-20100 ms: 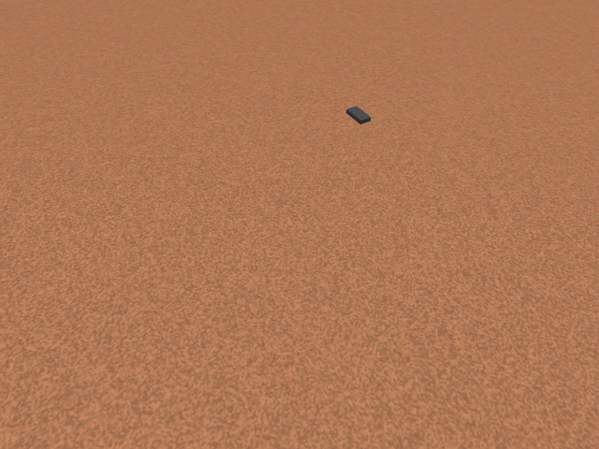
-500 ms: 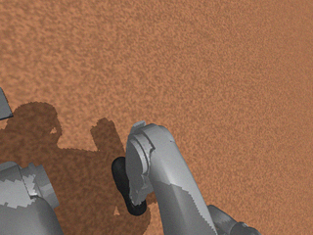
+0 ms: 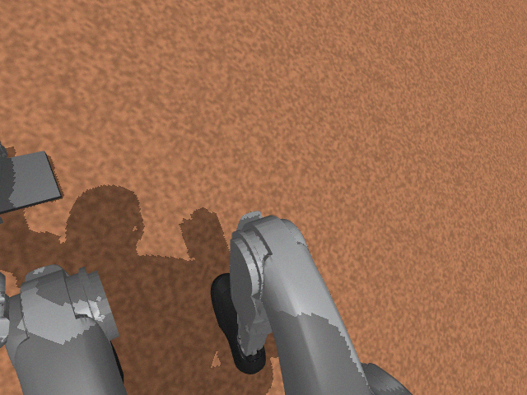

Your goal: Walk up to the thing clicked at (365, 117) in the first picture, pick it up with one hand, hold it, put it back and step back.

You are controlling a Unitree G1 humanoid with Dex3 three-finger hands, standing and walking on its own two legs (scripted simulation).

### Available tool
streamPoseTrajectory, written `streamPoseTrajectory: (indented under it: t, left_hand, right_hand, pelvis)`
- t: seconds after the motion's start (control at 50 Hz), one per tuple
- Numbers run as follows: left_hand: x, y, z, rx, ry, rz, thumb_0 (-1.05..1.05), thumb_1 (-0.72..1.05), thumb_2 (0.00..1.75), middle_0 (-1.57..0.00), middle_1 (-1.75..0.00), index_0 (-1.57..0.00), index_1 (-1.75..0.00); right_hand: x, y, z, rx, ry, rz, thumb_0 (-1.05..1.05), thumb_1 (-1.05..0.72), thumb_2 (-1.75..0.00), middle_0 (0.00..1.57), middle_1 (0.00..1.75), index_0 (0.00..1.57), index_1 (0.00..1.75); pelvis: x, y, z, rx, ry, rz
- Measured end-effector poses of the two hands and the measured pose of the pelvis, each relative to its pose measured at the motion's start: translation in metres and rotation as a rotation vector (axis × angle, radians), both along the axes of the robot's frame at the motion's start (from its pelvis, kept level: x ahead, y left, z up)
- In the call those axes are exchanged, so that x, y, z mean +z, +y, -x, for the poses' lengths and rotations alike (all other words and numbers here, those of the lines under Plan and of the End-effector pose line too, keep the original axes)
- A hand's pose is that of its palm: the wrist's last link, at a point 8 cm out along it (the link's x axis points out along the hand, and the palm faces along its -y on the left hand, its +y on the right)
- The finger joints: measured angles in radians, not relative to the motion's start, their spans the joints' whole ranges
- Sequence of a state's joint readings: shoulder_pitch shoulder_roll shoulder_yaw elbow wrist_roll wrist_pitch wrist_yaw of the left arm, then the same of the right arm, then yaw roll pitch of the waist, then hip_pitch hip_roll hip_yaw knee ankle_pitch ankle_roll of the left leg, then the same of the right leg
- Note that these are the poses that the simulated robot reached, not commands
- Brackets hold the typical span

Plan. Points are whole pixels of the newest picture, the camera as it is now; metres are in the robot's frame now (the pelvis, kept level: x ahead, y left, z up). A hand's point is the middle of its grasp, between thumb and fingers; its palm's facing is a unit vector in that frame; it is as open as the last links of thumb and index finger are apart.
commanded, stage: settle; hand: left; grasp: from above
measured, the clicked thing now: (0, 187) +0.45 +0.26 -0.28
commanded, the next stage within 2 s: lift in 0.38 s
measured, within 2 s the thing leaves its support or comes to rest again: neither
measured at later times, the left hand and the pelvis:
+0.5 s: hand out of the picture +0.42 +0.28 -0.16, palm faces -0.44 -0.10 -0.89, open 10.3 cm; pelvis +0.00 -0.01 +0.01, yaw +6 degrees
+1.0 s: hand out of the picture +0.37 +0.29 -0.05, palm faces -0.45 -0.11 -0.88, open 10.3 cm; pelvis -0.01 -0.01 +0.08, yaw +9 degrees
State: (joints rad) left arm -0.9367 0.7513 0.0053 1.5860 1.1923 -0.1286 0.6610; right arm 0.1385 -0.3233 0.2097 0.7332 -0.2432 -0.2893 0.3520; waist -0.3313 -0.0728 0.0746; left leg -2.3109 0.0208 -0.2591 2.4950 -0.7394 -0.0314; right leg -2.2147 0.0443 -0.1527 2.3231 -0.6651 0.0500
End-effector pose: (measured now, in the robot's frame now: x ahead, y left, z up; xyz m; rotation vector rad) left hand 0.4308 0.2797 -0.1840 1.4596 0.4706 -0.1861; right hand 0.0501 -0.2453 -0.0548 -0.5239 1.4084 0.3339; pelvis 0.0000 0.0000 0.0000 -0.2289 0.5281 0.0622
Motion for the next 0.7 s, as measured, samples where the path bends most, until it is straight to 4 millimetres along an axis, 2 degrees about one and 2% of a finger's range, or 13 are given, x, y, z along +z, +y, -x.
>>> streamPoseTrajectory:
  t: [0.22,0.38,0.56,0.7]
  left_hand:
    - [0.048,0.0,0.008,0.041,0.034,-0.044,-0.01,0.03,0.36,-0.77,-0.34,-0.72,-0.39]
    - [0.069,-0.003,0.008,0.029,0.06,-0.017,-0.01,0.02,0.33,-0.81,-0.31,-0.75,-0.36]
    - [0.091,0.0,0.009,0.0,0.044,-0.025,-0.02,0.02,0.29,-0.85,-0.27,-0.78,-0.32]
    - [0.109,0.006,0.02,0.035,0.07,-0.017,-0.02,0.03,0.27,-0.85,-0.25,-0.79,-0.3]
  right_hand:
    - [-0.022,-0.018,-0.026,-0.115,-0.096,0.005,0.01,-0.92,-0.9,0.2,0.3,0.2,0.3]
    - [-0.031,-0.028,-0.028,-0.164,-0.093,0.044,0.01,-0.91,-0.9,0.2,0.3,0.2,0.3]
    - [-0.03,-0.031,-0.028,-0.213,-0.085,0.097,0.01,-0.91,-0.9,0.2,0.3,0.2,0.3]
    - [-0.02,-0.031,-0.029,-0.243,-0.099,0.117,0.01,-0.91,-0.9,0.2,0.3,0.2,0.3]
  pelvis:
    - [0.004,-0.003,0.002,0.016,0.039,-0.056]
    - [0.007,-0.008,0.004,0.033,0.048,-0.084]
    - [0.014,-0.01,0.004,0.048,0.06,-0.099]
    - [0.026,-0.01,0.006,0.058,0.069,-0.103]
